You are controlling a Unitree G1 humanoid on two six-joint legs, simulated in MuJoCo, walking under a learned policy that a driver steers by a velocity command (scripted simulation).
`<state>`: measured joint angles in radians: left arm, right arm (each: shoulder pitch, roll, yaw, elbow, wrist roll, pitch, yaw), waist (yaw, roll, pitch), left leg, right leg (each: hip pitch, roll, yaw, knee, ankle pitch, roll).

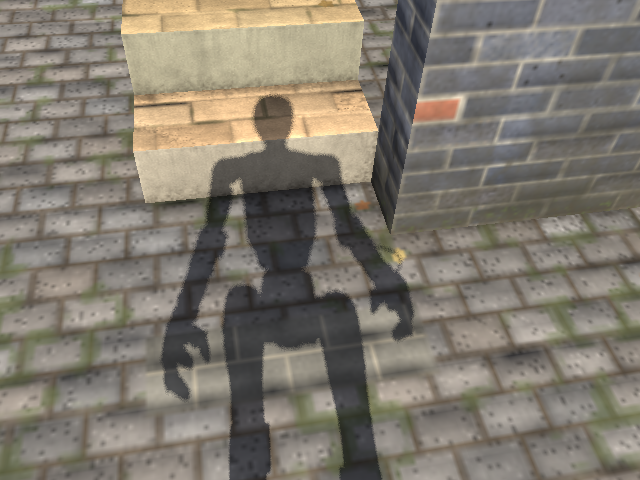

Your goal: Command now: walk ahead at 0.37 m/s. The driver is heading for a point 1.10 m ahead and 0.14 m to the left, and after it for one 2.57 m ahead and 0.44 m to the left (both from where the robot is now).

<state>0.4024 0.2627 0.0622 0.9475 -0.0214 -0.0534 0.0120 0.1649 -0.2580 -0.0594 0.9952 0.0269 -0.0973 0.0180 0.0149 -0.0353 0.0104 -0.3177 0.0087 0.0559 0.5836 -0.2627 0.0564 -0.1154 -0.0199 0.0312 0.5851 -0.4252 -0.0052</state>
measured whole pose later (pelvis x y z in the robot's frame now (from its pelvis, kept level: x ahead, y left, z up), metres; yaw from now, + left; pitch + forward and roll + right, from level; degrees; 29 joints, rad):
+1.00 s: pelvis +0.53 +0.02 +0.01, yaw +1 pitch +2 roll -2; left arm 0.38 0.27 0.06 0.99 -0.03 -0.08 0.01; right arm 0.00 -0.24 -0.02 0.81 0.01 -0.09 0.03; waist 0.08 0.03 0.01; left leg -0.57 0.07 0.00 0.50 0.01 0.04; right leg 0.07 0.03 -0.04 0.21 -0.32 0.00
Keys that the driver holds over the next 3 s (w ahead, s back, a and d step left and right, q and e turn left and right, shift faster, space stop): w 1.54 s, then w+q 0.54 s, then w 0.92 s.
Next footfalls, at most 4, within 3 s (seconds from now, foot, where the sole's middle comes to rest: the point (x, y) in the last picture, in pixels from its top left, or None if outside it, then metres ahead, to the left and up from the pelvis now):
0.50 right None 0.44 -0.11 -0.76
1.04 left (259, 376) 0.74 0.14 -0.76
1.54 right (338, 299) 0.96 -0.04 -0.76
2.02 left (247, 249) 1.12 0.21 -0.76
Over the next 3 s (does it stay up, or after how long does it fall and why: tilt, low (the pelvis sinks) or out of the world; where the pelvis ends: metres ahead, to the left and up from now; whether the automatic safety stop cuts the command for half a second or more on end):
stays up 1.44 0.23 0.21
